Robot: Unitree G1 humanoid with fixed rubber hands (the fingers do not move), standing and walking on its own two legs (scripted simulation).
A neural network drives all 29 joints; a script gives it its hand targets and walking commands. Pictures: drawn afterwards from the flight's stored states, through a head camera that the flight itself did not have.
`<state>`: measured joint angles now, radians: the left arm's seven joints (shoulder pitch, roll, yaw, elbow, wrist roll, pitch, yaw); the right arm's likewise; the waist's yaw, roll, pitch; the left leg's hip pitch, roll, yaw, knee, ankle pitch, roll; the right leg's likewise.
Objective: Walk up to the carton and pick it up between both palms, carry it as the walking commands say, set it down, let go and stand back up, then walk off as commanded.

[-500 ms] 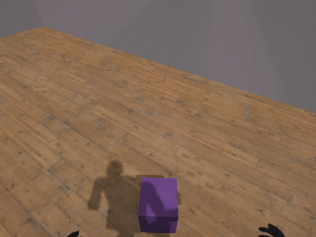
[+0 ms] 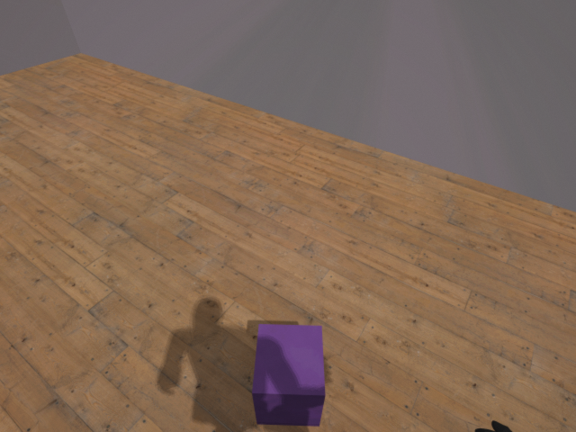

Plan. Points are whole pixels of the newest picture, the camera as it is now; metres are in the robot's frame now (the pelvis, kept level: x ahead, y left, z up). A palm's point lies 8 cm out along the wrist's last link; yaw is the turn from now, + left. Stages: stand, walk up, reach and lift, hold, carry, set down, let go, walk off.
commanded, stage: stand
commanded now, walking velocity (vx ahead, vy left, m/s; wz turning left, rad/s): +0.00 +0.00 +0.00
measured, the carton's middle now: (289, 375) +0.50 +0.06 -0.64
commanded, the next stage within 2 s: walk off in 0.18 s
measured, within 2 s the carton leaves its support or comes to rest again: neither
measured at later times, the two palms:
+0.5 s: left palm out of the picture +0.06 +0.28 -0.12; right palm out of the picture +0.11 -0.27 -0.09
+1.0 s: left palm out of the picture -0.01 +0.31 -0.13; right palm out of the picture +0.00 -0.26 -0.09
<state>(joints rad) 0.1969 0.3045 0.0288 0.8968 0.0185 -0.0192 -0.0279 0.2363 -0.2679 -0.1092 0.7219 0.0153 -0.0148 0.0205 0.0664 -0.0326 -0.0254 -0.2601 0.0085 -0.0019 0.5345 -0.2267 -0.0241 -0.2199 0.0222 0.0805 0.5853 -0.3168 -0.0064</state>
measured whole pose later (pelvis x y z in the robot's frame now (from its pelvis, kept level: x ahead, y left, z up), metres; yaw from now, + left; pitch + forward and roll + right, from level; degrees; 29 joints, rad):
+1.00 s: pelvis -0.07 +0.03 +0.00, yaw -6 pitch -3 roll -1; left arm 0.22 0.32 0.03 0.99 0.02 0.06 -0.03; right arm 0.25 -0.27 -0.11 0.80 0.02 0.08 -0.01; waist 0.07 -0.01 0.01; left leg -0.31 0.04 0.07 0.50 -0.14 0.03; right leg -0.25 0.03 0.01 0.74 -0.43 0.03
